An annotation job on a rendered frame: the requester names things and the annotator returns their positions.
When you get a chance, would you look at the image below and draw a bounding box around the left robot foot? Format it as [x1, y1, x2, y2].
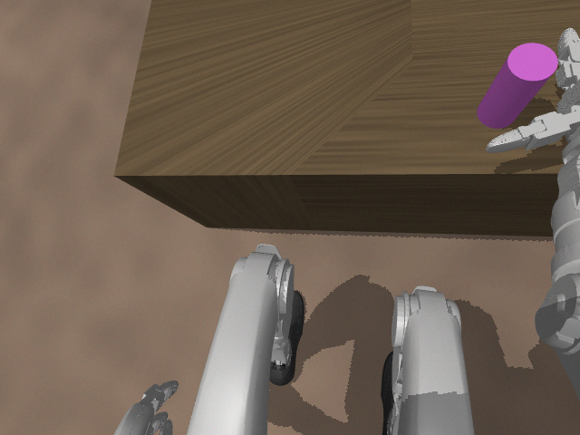
[270, 290, 305, 386]

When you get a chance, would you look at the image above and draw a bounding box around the right robot hand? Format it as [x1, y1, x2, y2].
[486, 28, 580, 153]

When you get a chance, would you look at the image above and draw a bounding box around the right robot arm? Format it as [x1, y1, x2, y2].
[535, 136, 580, 401]

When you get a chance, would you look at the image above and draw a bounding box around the left robot hand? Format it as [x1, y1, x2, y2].
[113, 381, 179, 435]

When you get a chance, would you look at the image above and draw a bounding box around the can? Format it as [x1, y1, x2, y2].
[477, 43, 558, 129]

